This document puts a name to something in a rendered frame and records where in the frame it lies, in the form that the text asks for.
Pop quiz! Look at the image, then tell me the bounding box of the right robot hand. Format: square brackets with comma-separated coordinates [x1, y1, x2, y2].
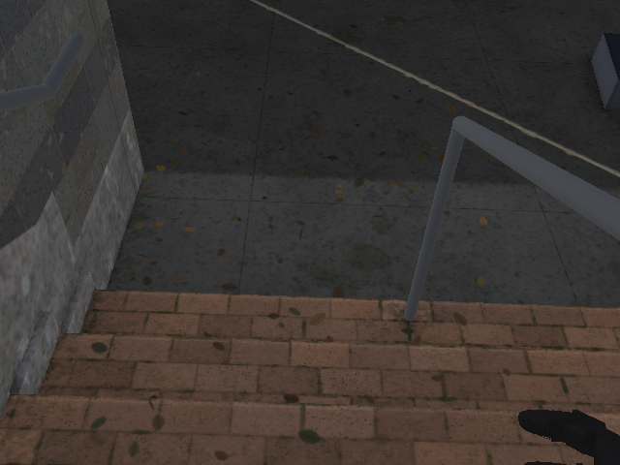
[518, 410, 620, 465]

